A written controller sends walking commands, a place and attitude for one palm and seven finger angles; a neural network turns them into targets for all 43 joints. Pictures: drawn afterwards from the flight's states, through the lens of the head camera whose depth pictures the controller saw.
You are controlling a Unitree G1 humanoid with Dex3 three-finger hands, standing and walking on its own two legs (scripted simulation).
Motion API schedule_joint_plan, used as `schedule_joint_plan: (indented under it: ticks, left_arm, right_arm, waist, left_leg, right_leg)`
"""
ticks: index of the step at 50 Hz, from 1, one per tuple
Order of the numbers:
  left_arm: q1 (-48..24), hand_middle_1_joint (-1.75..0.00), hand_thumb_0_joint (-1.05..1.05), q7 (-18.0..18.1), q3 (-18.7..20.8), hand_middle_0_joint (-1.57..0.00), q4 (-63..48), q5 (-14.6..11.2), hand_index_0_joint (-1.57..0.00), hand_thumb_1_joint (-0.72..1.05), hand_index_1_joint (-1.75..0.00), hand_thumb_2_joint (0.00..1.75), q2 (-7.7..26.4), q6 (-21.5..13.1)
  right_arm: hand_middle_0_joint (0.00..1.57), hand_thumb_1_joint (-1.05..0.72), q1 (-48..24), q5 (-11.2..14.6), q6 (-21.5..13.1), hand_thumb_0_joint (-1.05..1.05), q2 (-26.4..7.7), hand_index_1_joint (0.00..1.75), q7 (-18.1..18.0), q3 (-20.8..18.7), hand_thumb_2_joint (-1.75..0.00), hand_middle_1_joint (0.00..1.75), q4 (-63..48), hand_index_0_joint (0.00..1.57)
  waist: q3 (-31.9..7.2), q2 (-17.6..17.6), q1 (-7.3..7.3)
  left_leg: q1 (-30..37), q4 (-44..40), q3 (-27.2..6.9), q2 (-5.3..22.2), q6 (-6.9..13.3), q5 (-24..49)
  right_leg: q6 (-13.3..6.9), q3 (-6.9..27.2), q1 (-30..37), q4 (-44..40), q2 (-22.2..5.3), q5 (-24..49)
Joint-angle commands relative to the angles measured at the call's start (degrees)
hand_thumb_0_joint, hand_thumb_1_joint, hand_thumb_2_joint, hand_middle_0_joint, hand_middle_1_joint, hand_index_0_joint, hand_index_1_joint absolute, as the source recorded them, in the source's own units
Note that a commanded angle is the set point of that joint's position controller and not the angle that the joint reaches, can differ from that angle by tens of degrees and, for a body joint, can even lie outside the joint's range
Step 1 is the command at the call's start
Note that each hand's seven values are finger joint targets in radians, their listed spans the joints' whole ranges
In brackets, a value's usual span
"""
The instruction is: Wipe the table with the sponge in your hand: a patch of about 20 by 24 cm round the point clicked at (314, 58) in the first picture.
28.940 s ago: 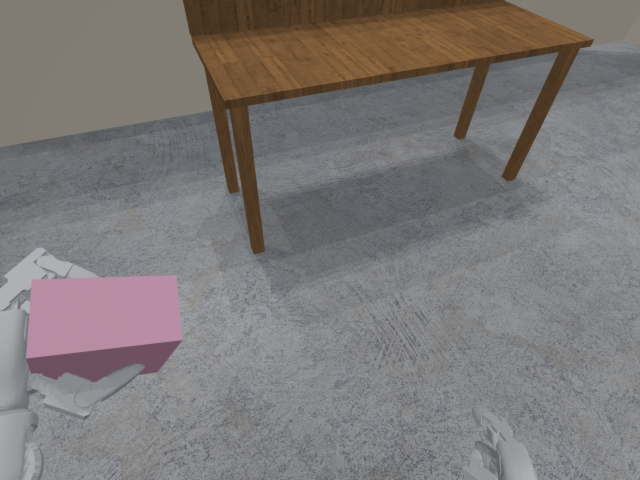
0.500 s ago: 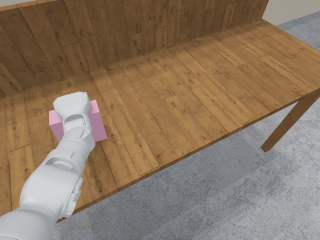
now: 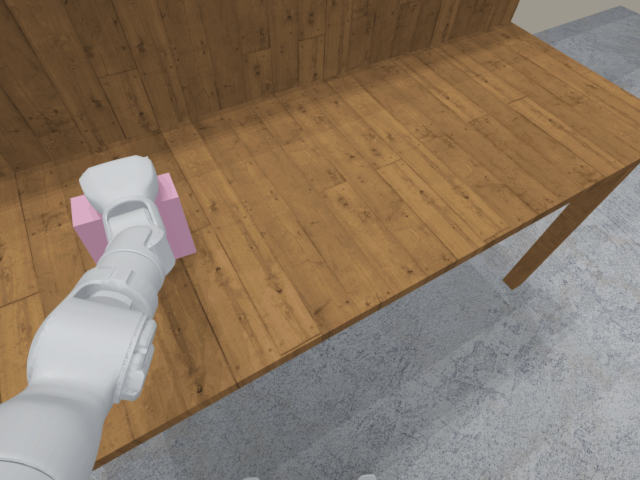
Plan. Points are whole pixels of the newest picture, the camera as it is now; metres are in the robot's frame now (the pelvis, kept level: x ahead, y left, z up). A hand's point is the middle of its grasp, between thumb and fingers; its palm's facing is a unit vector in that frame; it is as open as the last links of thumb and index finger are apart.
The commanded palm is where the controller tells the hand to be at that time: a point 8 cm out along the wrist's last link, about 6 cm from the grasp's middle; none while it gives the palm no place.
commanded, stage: wipe forward along the third lane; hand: left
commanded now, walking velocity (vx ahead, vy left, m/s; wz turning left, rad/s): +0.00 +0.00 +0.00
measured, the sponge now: (142, 235) +0.46 +0.24 +0.00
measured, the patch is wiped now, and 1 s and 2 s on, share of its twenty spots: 0.90 0.90 0.90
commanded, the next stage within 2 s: wipe back along the third lane in 0.08 s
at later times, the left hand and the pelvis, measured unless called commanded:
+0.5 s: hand (128, 202) +0.49 +0.25 +0.04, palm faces -0.06 +0.00 -1.00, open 10.4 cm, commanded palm +0.45 +0.22 +0.07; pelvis +0.02 +0.02 +0.00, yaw -1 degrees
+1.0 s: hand (141, 228) +0.44 +0.22 +0.04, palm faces -0.05 -0.03 -1.00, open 10.4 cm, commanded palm +0.40 +0.19 +0.07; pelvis +0.06 +0.02 +0.02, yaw +2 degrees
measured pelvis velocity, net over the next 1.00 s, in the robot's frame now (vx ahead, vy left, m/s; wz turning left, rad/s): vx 0.06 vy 0.02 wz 0.04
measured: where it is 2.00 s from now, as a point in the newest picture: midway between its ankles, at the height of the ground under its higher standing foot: outside the picture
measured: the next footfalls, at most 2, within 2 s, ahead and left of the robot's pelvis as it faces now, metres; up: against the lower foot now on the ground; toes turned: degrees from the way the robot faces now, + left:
none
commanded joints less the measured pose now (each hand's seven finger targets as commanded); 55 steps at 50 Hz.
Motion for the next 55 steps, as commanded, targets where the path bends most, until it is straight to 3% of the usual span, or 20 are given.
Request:
schedule_joint_plan:
  ticks: [1,8,9,12,14,15,18,22,23,25,28,31,33,34,37,40,46,51,53,55]
  left_arm:
    - [-24.2,-1.6,0.0,2.0,-0.4,-1.2,-3.2,3.2,-1.2,0.1,-1.6,1.3,15.5,2.3]
    - [-28.8,-1.6,0.0,1.2,0.9,-1.2,-2.0,3.7,-1.2,0.1,-1.6,1.3,17.8,1.8]
    - [-27.1,-1.6,0.0,0.9,0.8,-1.2,-0.9,4.0,-1.2,0.1,-1.6,1.3,18.2,1.9]
    - [-22.1,-1.6,0.0,0.1,-1.7,-1.2,-1.7,3.3,-1.2,0.1,-1.6,1.3,12.4,1.5]
    - [-18.7,-1.6,0.0,-0.2,-1.0,-1.2,-3.0,2.3,-1.2,0.1,-1.6,1.3,11.3,0.6]
    - [-18.9,-1.6,0.0,-0.1,-2.0,-1.2,-4.6,1.5,-1.2,0.1,-1.6,1.3,9.4,0.2]
    - [-14.4,-1.6,0.0,0.6,-0.2,-1.2,-4.5,-0.6,-1.2,0.1,-1.6,1.3,9.2,0.4]
    - [-11.6,-1.6,0.0,0.6,-4.2,-1.2,-5.5,-1.9,-1.2,0.1,-1.6,1.3,3.9,2.1]
    - [-11.7,-1.6,0.0,0.8,-3.0,-1.2,-6.2,-2.3,-1.2,0.1,-1.6,1.3,4.4,2.0]
    - [-10.2,-1.6,0.0,0.5,-6.0,-1.2,-7.6,-2.6,-1.2,0.1,-1.6,1.3,0.3,2.6]
    - [-7.0,-1.6,0.0,0.4,-4.0,-1.2,-8.6,-3.5,-1.2,0.1,-1.6,1.3,0.8,2.9]
    - [-4.8,-1.6,0.0,0.0,-7.8,-1.2,-10.9,-3.9,-1.2,0.1,-1.6,1.3,-4.3,3.3]
    - [-1.5,-1.6,0.0,0.1,-7.5,-1.2,-13.9,-4.4,-1.2,0.1,-1.6,1.3,-5.7,3.4]
    - [1.0,-1.6,0.0,-0.1,-9.5,-1.2,-14.8,-4.6,-1.2,0.1,-1.6,1.3,-8.3,3.9]
    - [2.2,-1.6,0.0,-0.1,-11.8,-1.2,-18.1,-4.8,-1.2,0.1,-1.6,1.3,-11.4,5.8]
    - [5.0,-1.6,0.0,-0.2,-12.3,-1.2,-22.2,-5.0,-1.2,0.1,-1.6,1.3,-12.1,7.6]
    - [5.0,-1.6,0.0,-2.1,-14.9,-1.2,-26.6,-3.6,-1.2,0.1,-1.6,1.3,-13.0,11.5]
    - [6.8,-1.6,0.0,-3.5,-15.7,-1.2,-28.9,-2.6,-1.2,0.1,-1.6,1.3,-12.8,11.4]
    - [9.1,-1.6,0.0,-3.4,-12.8,-1.2,-30.1,-2.6,-1.2,0.1,-1.6,1.3,-10.1,10.8]
    - [10.4,-1.6,0.0,-3.6,-15.2,-1.2,-31.3,-2.5,-1.2,0.1,-1.6,1.3,-12.2,10.6]
  right_arm:
    - [0.2,-0.9,3.7,-0.1,-1.6,0.0,-9.5,0.3,-0.6,-3.0,-0.9,0.3,-4.0,0.2]
    - [0.2,-0.9,6.1,-0.5,-2.0,0.0,-10.0,0.3,-0.4,-3.3,-0.9,0.3,-3.4,0.2]
    - [0.2,-0.9,6.8,-0.6,-1.9,0.0,-10.0,0.3,-0.3,-3.2,-0.9,0.3,-3.7,0.2]
    - [0.2,-0.9,7.1,-0.8,-1.8,0.0,-9.3,0.3,0.5,-3.6,-0.9,0.3,-4.2,0.2]
    - [0.2,-0.9,7.2,-0.7,-1.6,0.0,-9.1,0.3,0.6,-3.9,-0.9,0.3,-4.5,0.2]
    - [0.2,-0.9,6.9,-0.7,-1.5,0.0,-8.9,0.3,0.8,-4.0,-0.9,0.3,-4.6,0.2]
    - [0.2,-0.9,5.8,-0.3,-1.2,0.0,-8.8,0.3,1.0,-4.1,-0.9,0.3,-4.2,0.2]
    - [0.2,-0.9,3.8,0.2,-0.7,0.0,-8.3,0.3,1.4,-3.8,-0.9,0.3,-4.1,0.2]
    - [0.2,-0.9,3.1,0.3,-0.7,0.0,-8.3,0.3,1.5,-3.9,-0.9,0.3,-3.9,0.2]
    - [0.2,-0.9,2.5,0.2,-0.4,0.0,-7.9,0.3,1.8,-3.9,-0.9,0.3,-4.2,0.2]
    - [0.2,-0.9,0.8,0.3,0.2,0.0,-7.9,0.3,1.7,-3.9,-0.9,0.3,-4.4,0.2]
    - [0.2,-0.9,-0.6,0.3,1.1,0.0,-7.4,0.3,1.9,-3.9,-0.9,0.3,-5.1,0.2]
    - [0.2,-0.9,-2.3,0.4,1.8,0.0,-7.2,0.3,2.1,-4.1,-0.9,0.3,-5.7,0.2]
    - [0.2,-0.9,-2.8,0.4,2.2,0.0,-7.0,0.3,2.3,-4.1,-0.9,0.3,-6.2,0.2]
    - [0.2,-0.9,-5.3,0.4,3.5,0.0,-6.6,0.3,2.7,-4.1,-0.9,0.3,-6.6,0.2]
    - [0.2,-0.9,-7.7,0.5,4.8,0.0,-6.5,0.3,2.8,-4.0,-0.9,0.3,-7.5,0.2]
    - [0.2,-0.9,-12.0,0.7,7.6,0.0,-6.4,0.3,2.3,-3.2,-0.9,0.3,-8.8,0.2]
    - [0.2,-0.9,-13.8,0.7,8.8,0.0,-6.2,0.3,1.8,-2.7,-0.9,0.3,-10.0,0.2]
    - [0.2,-0.9,-14.1,0.5,8.9,0.0,-6.6,0.3,1.6,-2.8,-0.9,0.3,-10.2,0.2]
    - [0.2,-0.9,-14.6,0.8,9.1,0.0,-6.1,0.3,1.6,-2.5,-0.9,0.3,-11.0,0.2]
  waist:
    - [-14.5,-1.2,-2.02]
    - [-19.0,0.2,-3.03]
    - [-19.1,1.1,-2.44]
    - [-21.0,0.9,-1.53]
    - [-22.5,1.3,-0.12]
    - [-22.1,1.0,-0.42]
    - [-20.5,-0.9,1.0]
    - [-16.6,-1.6,1.15]
    - [-17.1,-0.8,1.75]
    - [-16.8,-0.2,1.85]
    - [-17.0,-2.2,3.1]
    - [-15.9,-3.2,2.9]
    - [-17.6,-3.0,4.15]
    - [-17.2,-2.7,4.41]
    - [-15.8,-3.8,4.31]
    - [-16.9,-3.9,5.18]
    - [-14.3,-3.7,5.46]
    - [-13.7,-4.2,5.74]
    - [-15.2,-4.7,6.87]
    - [-14.0,-5.1,6.54]
  left_leg:
    - [8.2,-4.2,-0.9,-0.4,1.8,2.4]
    - [8.6,-2.5,-1.3,0.0,1.9,4.5]
    - [8.5,-2.4,-1.5,-0.1,1.9,4.7]
    - [10.9,-1.9,-1.4,0.2,1.7,7.7]
    - [12.3,-2.0,-1.9,0.3,1.5,10.2]
    - [12.8,-2.1,-1.7,0.4,1.5,10.0]
    - [12.3,-3.5,-1.7,0.4,1.5,10.2]
    - [13.8,-5.4,-1.3,0.5,1.4,9.2]
    - [14.9,-5.8,-1.5,0.6,1.3,10.5]
    - [17.2,-6.1,-1.5,0.7,1.2,11.7]
    - [18.1,-6.7,-1.7,0.6,1.1,14.3]
    - [20.5,-6.6,-1.5,0.7,1.0,17.7]
    - [22.6,-6.7,-1.9,0.8,0.7,22.5]
    - [23.8,-6.3,-1.8,0.8,0.6,24.1]
    - [25.3,-6.5,-1.8,0.9,0.4,26.6]
    - [27.2,-6.3,-1.8,0.8,0.2,31.2]
    - [27.3,-7.7,-1.8,-0.2,0.1,28.6]
    - [27.1,-8.0,-1.5,-1.0,0.3,26.1]
    - [26.8,-8.0,-1.4,-1.2,0.3,26.2]
    - [26.5,-8.1,-1.0,-1.5,0.3,25.7]
  right_leg:
    - [-0.1,0.5,5.9,-5.8,-0.9,4.3]
    - [-0.3,0.4,5.4,-4.4,-0.4,6.1]
    - [-0.4,0.1,5.3,-4.2,-0.3,5.6]
    - [-0.6,-0.3,5.7,-4.0,0.1,8.3]
    - [-0.9,-0.6,6.6,-3.5,0.3,9.6]
    - [-0.7,-0.8,6.5,-3.9,0.4,9.8]
    - [-0.8,-0.7,8.8,-4.6,0.2,10.3]
    - [-0.6,-1.1,9.1,-6.4,0.2,9.1]
    - [-0.9,-1.1,9.5,-6.1,0.0,9.7]
    - [-1.0,-1.6,9.3,-6.5,0.2,10.0]
    - [-1.2,-1.4,12.2,-6.7,0.0,13.1]
    - [-1.2,-1.9,12.9,-6.8,-0.1,16.7]
    - [-1.5,-1.9,14.5,-6.4,-0.2,19.6]
    - [-1.5,-2.2,14.4,-6.5,-0.1,20.3]
    - [-1.6,-2.3,15.3,-6.9,-0.3,22.8]
    - [-1.7,-2.3,17.6,-6.7,-0.6,26.6]
    - [-2.4,-2.3,19.8,-7.6,-0.8,26.8]
    - [-2.8,-2.1,21.4,-7.8,-1.0,27.0]
    - [-3.0,-1.5,23.4,-7.6,-1.0,28.7]
    - [-2.9,-1.5,23.7,-7.7,-1.3,29.4]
